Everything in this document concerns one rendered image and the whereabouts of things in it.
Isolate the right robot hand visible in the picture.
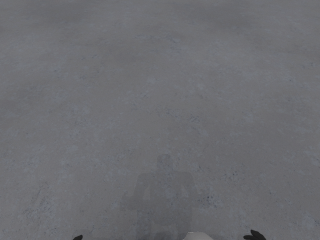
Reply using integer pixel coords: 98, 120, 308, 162
243, 229, 266, 240

